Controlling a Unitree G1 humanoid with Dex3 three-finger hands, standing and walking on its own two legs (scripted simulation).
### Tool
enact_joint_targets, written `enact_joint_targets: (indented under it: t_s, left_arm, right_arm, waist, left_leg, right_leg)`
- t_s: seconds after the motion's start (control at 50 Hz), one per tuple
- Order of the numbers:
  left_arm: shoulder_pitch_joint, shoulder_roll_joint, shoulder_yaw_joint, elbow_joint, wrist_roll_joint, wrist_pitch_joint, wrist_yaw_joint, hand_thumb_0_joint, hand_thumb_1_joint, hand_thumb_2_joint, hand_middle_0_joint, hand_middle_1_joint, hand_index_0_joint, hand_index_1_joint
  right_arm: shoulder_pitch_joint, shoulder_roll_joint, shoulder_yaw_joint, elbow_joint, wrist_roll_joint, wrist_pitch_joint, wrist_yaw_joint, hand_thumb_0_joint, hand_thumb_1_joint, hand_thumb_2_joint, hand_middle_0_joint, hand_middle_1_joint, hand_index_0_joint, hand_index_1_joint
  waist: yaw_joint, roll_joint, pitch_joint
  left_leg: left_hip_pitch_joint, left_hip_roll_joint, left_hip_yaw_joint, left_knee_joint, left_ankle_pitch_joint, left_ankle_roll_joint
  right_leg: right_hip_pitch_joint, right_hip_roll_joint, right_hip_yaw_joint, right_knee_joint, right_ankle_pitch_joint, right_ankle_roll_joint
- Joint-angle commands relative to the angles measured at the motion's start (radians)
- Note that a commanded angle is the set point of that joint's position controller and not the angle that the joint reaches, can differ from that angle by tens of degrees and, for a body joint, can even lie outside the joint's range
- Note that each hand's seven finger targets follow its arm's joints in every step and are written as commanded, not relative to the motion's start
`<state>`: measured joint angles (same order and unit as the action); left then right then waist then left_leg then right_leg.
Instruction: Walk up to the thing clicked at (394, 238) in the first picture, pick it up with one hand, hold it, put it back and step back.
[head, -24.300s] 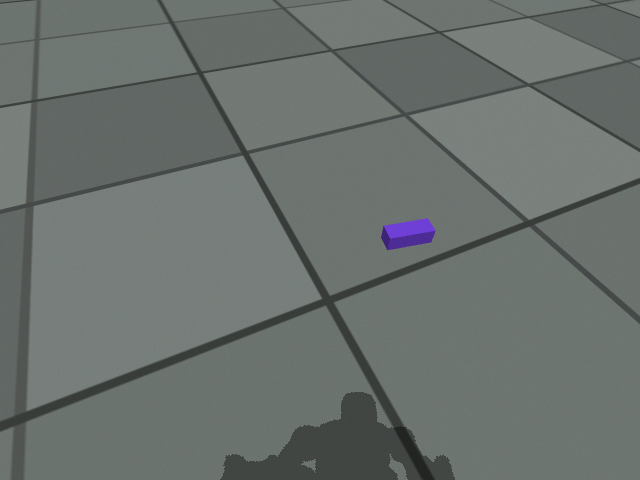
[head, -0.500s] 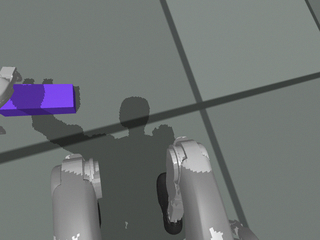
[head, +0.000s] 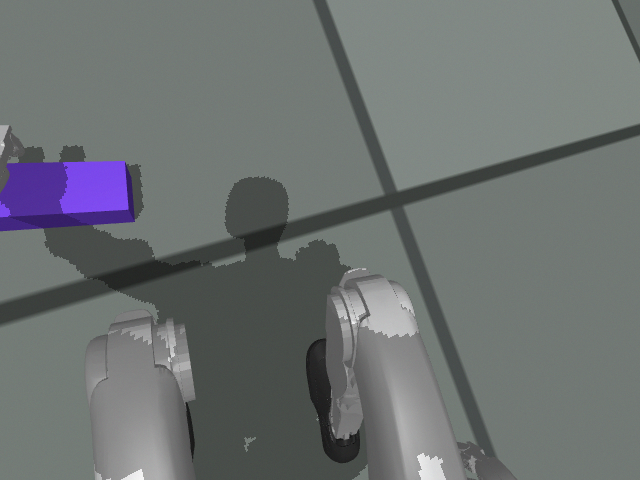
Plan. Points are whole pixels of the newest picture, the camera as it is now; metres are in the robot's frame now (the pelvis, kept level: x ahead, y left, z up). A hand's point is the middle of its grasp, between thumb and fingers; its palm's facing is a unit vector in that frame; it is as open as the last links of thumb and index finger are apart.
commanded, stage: rise first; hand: left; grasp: from above
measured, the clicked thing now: (54, 196) +0.51 +0.28 -0.30
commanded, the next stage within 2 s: approach in 1.46 s
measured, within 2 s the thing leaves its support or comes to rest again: neither
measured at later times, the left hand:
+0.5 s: hand out of the picture +0.46 +0.32 -0.19, palm faces -0.46 -0.05 -0.89, open 14.2 cm
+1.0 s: hand out of the picture +0.46 +0.32 -0.18, palm faces -0.46 -0.04 -0.89, open 14.2 cm
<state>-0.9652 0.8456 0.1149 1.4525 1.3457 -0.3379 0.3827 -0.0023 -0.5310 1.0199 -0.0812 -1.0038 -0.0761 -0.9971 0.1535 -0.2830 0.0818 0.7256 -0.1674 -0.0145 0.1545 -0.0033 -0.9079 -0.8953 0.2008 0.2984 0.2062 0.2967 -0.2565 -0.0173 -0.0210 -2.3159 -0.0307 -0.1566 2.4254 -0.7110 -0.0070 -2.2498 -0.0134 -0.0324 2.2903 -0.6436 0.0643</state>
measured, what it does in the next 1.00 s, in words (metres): stands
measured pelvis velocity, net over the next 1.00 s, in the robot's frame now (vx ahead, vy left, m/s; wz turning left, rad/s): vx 0.00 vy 0.01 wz -0.03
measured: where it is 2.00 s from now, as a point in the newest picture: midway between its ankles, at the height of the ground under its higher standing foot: (259, 449)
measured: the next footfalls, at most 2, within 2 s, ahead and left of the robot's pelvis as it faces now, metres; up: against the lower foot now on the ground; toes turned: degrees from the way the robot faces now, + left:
none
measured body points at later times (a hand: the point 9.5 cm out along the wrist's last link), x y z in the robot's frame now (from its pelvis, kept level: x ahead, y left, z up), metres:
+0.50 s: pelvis +0.00 +0.00 -0.01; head +0.25 +0.10 +0.35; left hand +0.48 +0.32 -0.14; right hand +0.04 -0.27 -0.10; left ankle +0.07 +0.12 -0.30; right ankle +0.11 -0.14 -0.30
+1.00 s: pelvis +0.00 +0.01 -0.01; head +0.25 +0.10 +0.36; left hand +0.48 +0.32 -0.13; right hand +0.04 -0.27 -0.09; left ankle +0.07 +0.12 -0.30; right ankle +0.11 -0.14 -0.30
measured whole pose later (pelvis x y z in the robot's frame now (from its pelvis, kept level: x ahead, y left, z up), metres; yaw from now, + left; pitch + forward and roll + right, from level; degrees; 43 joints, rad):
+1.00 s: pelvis +0.00 +0.01 -0.01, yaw -1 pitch +33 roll -12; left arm -1.00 0.90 0.11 1.48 1.36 -0.34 0.37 0.00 -0.56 1.05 -0.08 -1.01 -0.07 -1.02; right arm 0.16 -0.29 0.12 0.71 -0.17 -0.02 0.17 0.00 -0.91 -0.90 0.20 0.30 0.21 0.30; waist -0.28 -0.02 0.00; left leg -2.34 -0.03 -0.17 2.45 -0.70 0.01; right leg -2.25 -0.01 -0.04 2.30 -0.63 0.06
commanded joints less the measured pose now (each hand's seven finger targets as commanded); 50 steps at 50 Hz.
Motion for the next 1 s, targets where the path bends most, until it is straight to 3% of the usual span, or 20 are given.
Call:
enact_joint_targets:
  t_s: [0.0,0.14,0.18,0.22,0.26,0.3,0.44,0.54,0.58,0.6,0.64,0.7,0.76,0.82,0.98]
  left_arm:
    - [-0.307,0.259,0.035,-0.129,-0.023,-0.006,0.048,0.000,-0.552,1.028,-0.065,-1.000,-0.060,-1.005]
    - [-0.306,0.277,0.040,-0.105,-0.019,0.000,0.059,0.000,-0.564,1.034,-0.060,-1.012,-0.054,-1.018]
    - [-0.317,0.284,0.041,-0.102,-0.014,0.002,0.060,0.000,-0.566,1.039,-0.062,-1.000,-0.053,-1.009]
    - [-0.308,0.286,0.043,-0.120,-0.015,0.004,0.062,0.000,-0.573,1.049,-0.064,-1.002,-0.052,-1.013]
    - [-0.321,0.292,0.042,-0.113,-0.014,0.008,0.059,0.000,-0.567,1.040,-0.060,-1.005,-0.051,-1.013]
    - [-0.322,0.298,0.044,-0.127,-0.012,0.007,0.060,0.000,-0.570,1.042,-0.059,-1.005,-0.050,-1.014]
    - [-0.326,0.295,0.033,-0.092,-0.012,0.006,0.056,0.000,-0.567,1.042,-0.060,-1.010,-0.052,-1.018]
    - [-0.342,0.303,0.031,-0.101,-0.008,0.001,0.050,0.000,-0.559,1.036,-0.060,-1.011,-0.054,-1.017]
    - [-0.330,0.334,0.053,-0.121,-0.010,-0.003,0.051,0.000,-0.569,1.044,-0.062,-1.000,-0.052,-1.010]
    - [-0.317,0.322,0.046,-0.108,-0.013,0.000,0.048,0.000,-0.566,1.038,-0.061,-1.006,-0.053,-1.014]
    - [-0.326,0.296,0.030,-0.100,-0.011,0.001,0.041,0.000,-0.573,1.046,-0.062,-1.001,-0.050,-1.013]
    - [-0.323,0.338,0.056,-0.143,-0.013,0.000,0.042,0.000,-0.569,1.042,-0.061,-1.004,-0.052,-1.013]
    - [-0.312,0.283,0.022,-0.120,-0.009,0.007,0.033,0.000,-0.564,1.038,-0.061,-1.012,-0.054,-1.019]
    - [-0.321,0.314,0.038,-0.124,-0.014,0.009,0.031,0.000,-0.568,1.041,-0.061,-1.009,-0.052,-1.018]
    - [-0.332,0.284,0.017,-0.099,-0.007,-0.002,0.027,0.000,-0.571,1.047,-0.063,-1.006,-0.052,-1.017]
  right_arm:
    - [0.207,-0.271,-0.084,-0.004,0.002,-0.005,-0.014,0.000,-0.906,-0.902,0.200,0.300,0.200,0.300]
    - [0.205,-0.270,-0.074,-0.003,-0.005,-0.012,-0.011,0.000,-0.908,-0.903,0.200,0.300,0.200,0.300]
    - [0.209,-0.275,-0.071,-0.002,-0.008,-0.015,-0.013,0.000,-0.907,-0.903,0.200,0.300,0.200,0.300]
    - [0.209,-0.272,-0.068,0.002,-0.008,-0.015,-0.013,0.000,-0.908,-0.903,0.200,0.300,0.200,0.300]
    - [0.211,-0.278,-0.072,0.000,-0.006,-0.016,-0.011,0.000,-0.909,-0.903,0.200,0.300,0.200,0.300]
    - [0.207,-0.280,-0.071,-0.003,-0.003,-0.011,-0.012,0.000,-0.908,-0.903,0.200,0.300,0.200,0.300]
    - [0.201,-0.281,-0.059,-0.002,-0.006,-0.011,-0.012,0.000,-0.907,-0.902,0.200,0.300,0.200,0.300]
    - [0.215,-0.287,-0.053,-0.006,-0.010,-0.011,-0.007,0.000,-0.907,-0.902,0.200,0.300,0.200,0.300]
    - [0.218,-0.287,-0.053,-0.009,-0.009,-0.010,-0.007,0.000,-0.907,-0.902,0.200,0.300,0.200,0.300]
    - [0.215,-0.284,-0.055,-0.009,-0.006,-0.012,-0.008,0.000,-0.908,-0.903,0.200,0.300,0.200,0.300]
    - [0.219,-0.288,-0.057,-0.014,-0.009,-0.012,-0.005,0.000,-0.908,-0.903,0.200,0.300,0.200,0.300]
    - [0.215,-0.294,-0.061,-0.019,-0.002,-0.010,-0.005,0.000,-0.908,-0.903,0.200,0.300,0.200,0.300]
    - [0.220,-0.280,-0.058,-0.015,-0.002,-0.006,-0.002,0.000,-0.907,-0.902,0.200,0.300,0.200,0.300]
    - [0.223,-0.286,-0.058,-0.017,0.001,-0.009,-0.002,0.000,-0.908,-0.902,0.200,0.300,0.200,0.300]
    - [0.220,-0.286,-0.052,-0.019,0.000,-0.010,-0.003,0.000,-0.907,-0.902,0.200,0.300,0.200,0.300]
  waist:
    - [-0.023,0.349,-0.669]
    - [-0.025,0.327,-0.639]
    - [-0.034,0.325,-0.647]
    - [-0.021,0.353,-0.662]
    - [-0.033,0.367,-0.676]
    - [-0.026,0.384,-0.689]
    - [-0.033,0.359,-0.636]
    - [-0.056,0.370,-0.641]
    - [-0.035,0.389,-0.668]
    - [-0.033,0.398,-0.654]
    - [-0.057,0.385,-0.629]
    - [-0.029,0.421,-0.681]
    - [-0.049,0.398,-0.653]
    - [-0.044,0.379,-0.639]
    - [-0.055,0.375,-0.614]
  left_leg:
    - [0.547,-0.002,0.094,-0.275,0.209,0.029]
    - [0.507,-0.004,0.107,-0.261,0.177,0.036]
    - [0.517,-0.002,0.100,-0.256,0.184,0.035]
    - [0.539,-0.004,0.106,-0.261,0.203,0.032]
    - [0.554,0.002,0.092,-0.259,0.222,0.027]
    - [0.566,0.001,0.087,-0.265,0.228,0.025]
    - [0.524,0.000,0.089,-0.260,0.194,0.028]
    - [0.539,0.002,0.081,-0.244,0.236,0.026]
    - [0.545,-0.001,0.086,-0.254,0.234,0.025]
    - [0.562,0.002,0.085,-0.258,0.232,0.022]
    - [0.552,0.006,0.073,-0.258,0.217,0.022]
    - [0.583,0.006,0.068,-0.268,0.237,0.016]
    - [0.562,0.003,0.082,-0.255,0.240,0.022]
    - [0.539,0.002,0.084,-0.256,0.220,0.026]
    - [0.538,0.004,0.073,-0.267,0.194,0.023]
  right_leg:
    - [0.288,0.031,-0.132,-0.178,0.188,-0.089]
    - [0.295,0.035,-0.129,-0.187,0.166,-0.089]
    - [0.289,0.035,-0.133,-0.182,0.173,-0.089]
    - [0.305,0.035,-0.130,-0.181,0.187,-0.088]
    - [0.284,0.034,-0.138,-0.167,0.199,-0.088]
    - [0.279,0.035,-0.140,-0.160,0.202,-0.089]
    - [0.270,0.037,-0.141,-0.167,0.180,-0.090]
    - [0.279,0.035,-0.147,-0.156,0.216,-0.085]
    - [0.297,0.035,-0.143,-0.157,0.213,-0.086]
    - [0.280,0.033,-0.142,-0.157,0.209,-0.087]
    - [0.260,0.034,-0.151,-0.156,0.198,-0.087]
    - [0.269,0.032,-0.149,-0.145,0.211,-0.089]
    - [0.277,0.038,-0.145,-0.158,0.221,-0.091]
    - [0.281,0.036,-0.143,-0.169,0.205,-0.090]
    - [0.260,0.035,-0.149,-0.166,0.182,-0.086]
